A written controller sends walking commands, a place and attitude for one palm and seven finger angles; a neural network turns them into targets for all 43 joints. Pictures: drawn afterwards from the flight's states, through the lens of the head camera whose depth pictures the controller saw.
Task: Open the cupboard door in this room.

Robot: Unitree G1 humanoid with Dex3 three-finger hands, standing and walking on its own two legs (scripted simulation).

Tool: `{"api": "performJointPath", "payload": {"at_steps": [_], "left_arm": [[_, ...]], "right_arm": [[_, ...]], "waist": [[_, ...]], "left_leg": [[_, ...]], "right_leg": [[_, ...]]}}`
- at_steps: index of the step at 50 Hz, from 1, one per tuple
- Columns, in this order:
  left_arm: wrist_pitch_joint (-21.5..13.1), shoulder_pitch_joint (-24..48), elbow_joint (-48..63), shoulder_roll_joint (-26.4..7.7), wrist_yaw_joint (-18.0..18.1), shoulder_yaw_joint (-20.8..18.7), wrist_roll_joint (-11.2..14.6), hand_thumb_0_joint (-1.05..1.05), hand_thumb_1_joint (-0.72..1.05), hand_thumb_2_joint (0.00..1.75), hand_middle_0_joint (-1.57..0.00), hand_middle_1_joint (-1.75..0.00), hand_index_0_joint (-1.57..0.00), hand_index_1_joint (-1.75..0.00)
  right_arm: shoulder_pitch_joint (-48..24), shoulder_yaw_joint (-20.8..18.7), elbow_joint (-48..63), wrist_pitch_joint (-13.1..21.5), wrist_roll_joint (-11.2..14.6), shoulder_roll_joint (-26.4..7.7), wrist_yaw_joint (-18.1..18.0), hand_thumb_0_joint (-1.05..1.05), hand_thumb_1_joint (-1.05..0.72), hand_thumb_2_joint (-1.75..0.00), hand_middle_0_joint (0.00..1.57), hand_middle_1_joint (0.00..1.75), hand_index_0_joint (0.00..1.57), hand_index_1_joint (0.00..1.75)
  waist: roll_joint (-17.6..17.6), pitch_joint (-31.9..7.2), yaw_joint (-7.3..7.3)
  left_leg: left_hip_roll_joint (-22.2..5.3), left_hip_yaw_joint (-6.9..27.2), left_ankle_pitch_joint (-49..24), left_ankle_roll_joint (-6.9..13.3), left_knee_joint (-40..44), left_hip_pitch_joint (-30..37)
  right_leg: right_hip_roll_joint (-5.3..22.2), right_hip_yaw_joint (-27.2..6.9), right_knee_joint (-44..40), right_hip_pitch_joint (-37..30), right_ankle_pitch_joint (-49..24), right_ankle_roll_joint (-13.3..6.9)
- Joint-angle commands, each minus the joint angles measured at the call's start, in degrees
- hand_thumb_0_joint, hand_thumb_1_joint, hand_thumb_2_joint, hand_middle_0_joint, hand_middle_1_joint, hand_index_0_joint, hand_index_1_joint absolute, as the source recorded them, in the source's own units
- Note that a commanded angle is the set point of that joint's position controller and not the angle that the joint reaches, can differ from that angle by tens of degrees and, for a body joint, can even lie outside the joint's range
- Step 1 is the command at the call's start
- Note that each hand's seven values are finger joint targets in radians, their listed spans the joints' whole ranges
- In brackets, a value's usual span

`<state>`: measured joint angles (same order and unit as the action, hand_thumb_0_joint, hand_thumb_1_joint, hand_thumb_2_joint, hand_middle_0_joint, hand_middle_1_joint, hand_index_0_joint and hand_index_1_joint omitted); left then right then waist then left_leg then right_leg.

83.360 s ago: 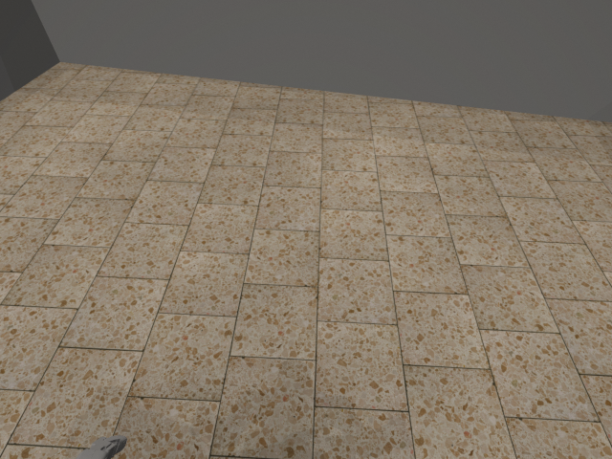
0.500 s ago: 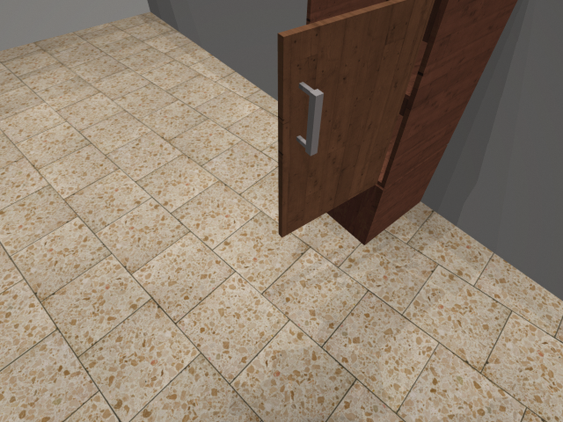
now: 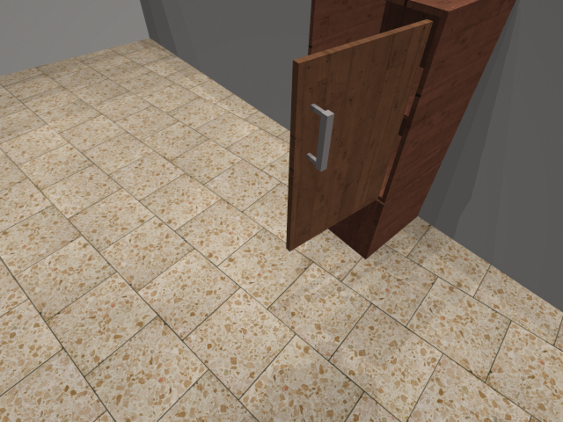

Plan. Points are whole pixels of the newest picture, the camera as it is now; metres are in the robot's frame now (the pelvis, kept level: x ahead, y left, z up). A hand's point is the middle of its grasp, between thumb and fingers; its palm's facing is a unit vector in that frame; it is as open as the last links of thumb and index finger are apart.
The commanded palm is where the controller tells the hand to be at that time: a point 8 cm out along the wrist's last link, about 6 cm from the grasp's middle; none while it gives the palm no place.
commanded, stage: let the arm hang, fingers relaxed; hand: left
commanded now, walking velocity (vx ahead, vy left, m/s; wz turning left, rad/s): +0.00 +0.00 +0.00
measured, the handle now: (318, 138) +0.68 -0.04 +0.03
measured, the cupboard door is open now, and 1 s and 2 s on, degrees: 86 86 86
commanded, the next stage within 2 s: look to check the result in 0.28 s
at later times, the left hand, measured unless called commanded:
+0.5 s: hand out of the picture -0.02 +0.17 -0.18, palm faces +0.03 -0.99 -0.17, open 7.4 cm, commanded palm none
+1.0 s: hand out of the picture +0.02 +0.17 -0.18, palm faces +0.02 -0.98 -0.19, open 7.4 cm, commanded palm none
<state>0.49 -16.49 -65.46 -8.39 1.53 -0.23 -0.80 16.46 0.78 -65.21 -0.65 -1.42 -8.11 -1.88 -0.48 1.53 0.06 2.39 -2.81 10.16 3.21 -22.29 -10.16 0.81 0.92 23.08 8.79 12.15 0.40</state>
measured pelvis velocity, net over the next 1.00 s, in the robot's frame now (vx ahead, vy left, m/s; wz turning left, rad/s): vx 0.02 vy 0.00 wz -0.01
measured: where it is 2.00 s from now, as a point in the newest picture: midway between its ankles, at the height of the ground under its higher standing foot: outside the picture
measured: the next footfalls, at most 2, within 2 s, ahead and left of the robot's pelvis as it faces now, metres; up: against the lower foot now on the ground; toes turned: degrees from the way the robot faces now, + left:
none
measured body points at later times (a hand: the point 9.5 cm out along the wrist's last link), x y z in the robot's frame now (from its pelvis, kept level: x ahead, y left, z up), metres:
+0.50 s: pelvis +0.01 +0.01 +0.00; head +0.01 +0.01 +0.45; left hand -0.02 +0.22 -0.16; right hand -0.02 -0.20 -0.16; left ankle +0.02 +0.08 -0.74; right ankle +0.01 -0.12 -0.74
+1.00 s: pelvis +0.02 +0.00 +0.00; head +0.04 +0.00 +0.45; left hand +0.02 +0.22 -0.16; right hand +0.02 -0.22 -0.16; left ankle +0.02 +0.08 -0.74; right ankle +0.01 -0.12 -0.74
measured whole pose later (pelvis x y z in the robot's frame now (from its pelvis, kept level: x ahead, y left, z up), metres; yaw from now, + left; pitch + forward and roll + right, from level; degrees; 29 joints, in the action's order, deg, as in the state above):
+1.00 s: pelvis +0.02 +0.00 +0.00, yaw +0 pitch -1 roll +0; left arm -0.6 -15.3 -66.2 -8.5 1.9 -0.6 -0.7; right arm 15.1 0.2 -66.1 0.7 -1.1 -8.8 -2.1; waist -0.1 2.6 -0.2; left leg 2.6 -3.1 11.6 3.2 -21.4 -8.6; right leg 1.0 0.5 22.7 7.6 13.8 0.5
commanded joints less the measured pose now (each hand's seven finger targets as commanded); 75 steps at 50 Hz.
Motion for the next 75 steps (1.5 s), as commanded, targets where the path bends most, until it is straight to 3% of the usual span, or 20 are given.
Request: {"api": "performJointPath", "payload": {"at_steps": [1, 13, 30, 42, 49, 75], "left_arm": [[-0.64, -4.08, 0.70, -5.15, 0.31, -0.98, 0.00, 0.00, 0.90, 0.90, -0.20, -0.30, -0.20, -0.30], [-1.00, -4.99, 0.12, -4.09, 0.65, -1.16, 0.06, 0.00, 0.90, 0.90, -0.20, -0.30, -0.20, -0.30], [-1.24, -5.60, -0.35, -3.94, 0.72, -1.03, -0.06, 0.00, 0.90, 0.90, -0.20, -0.30, -0.20, -0.30], [-1.73, -4.26, 0.06, -5.78, 0.64, -1.35, 0.01, 0.00, 0.90, 0.90, -0.20, -0.30, -0.20, -0.30], [-1.87, -2.28, 0.40, -6.86, 0.62, -1.47, 0.14, 0.00, 0.90, 0.90, -0.20, -0.30, -0.20, -0.30], [-2.11, 1.25, 1.02, -9.89, 0.26, -1.49, 0.28, 0.00, 0.90, 0.90, -0.20, -0.30, -0.20, -0.30]], "right_arm": [[3.56, -1.44, 1.10, 1.00, 0.08, -5.59, -0.25, 0.00, -0.90, -0.90, 0.20, 0.30, 0.20, 0.30], [6.08, -1.57, 0.07, 1.34, 0.26, -3.87, -0.37, 0.00, -0.90, -0.90, 0.20, 0.30, 0.20, 0.30], [5.40, -1.82, 0.32, 1.59, 0.39, -4.69, -0.49, 0.00, -0.90, -0.90, 0.20, 0.30, 0.20, 0.30], [3.36, -1.84, 0.49, 1.98, 0.58, -6.29, -0.50, 0.00, -0.90, -0.90, 0.20, 0.30, 0.20, 0.30], [2.09, -1.78, 0.22, 2.08, 0.45, -6.91, -0.48, 0.00, -0.90, -0.90, 0.20, 0.30, 0.20, 0.30], [-1.73, -1.79, 0.47, 1.93, 0.42, -9.83, -0.34, 0.00, -0.90, -0.90, 0.20, 0.30, 0.20, 0.30]], "waist": [[-0.49, 4.90, 0.08], [0.20, 4.14, -0.15], [-0.13, 4.12, -0.59], [1.57, 2.61, -0.34], [0.43, 1.96, -0.42], [0.30, 1.49, -0.40]], "left_leg": [[-7.89, 9.28, 9.04, -0.84, 8.50, -4.55], [-7.65, 8.62, 5.01, -0.69, 7.22, -3.33], [-8.00, 8.74, 3.02, -0.67, 7.21, -0.98], [-7.91, 7.51, -4.63, -0.48, 5.16, 1.38], [-7.78, 7.32, -8.21, -0.73, 4.74, 2.04], [-8.17, 7.36, -9.07, -1.26, 5.47, 3.79]], "right_leg": [[4.06, -3.94, -3.72, 3.06, 2.32, -2.20], [4.41, -3.86, -3.19, 3.00, 0.16, -2.23], [4.41, -4.09, -3.10, 4.10, -0.90, -1.91], [4.88, -4.50, -3.96, 2.60, -3.90, -2.11], [5.27, -4.62, -4.25, 0.84, -6.14, -2.26], [5.64, -4.84, -6.46, -1.12, -7.70, -2.51]]}}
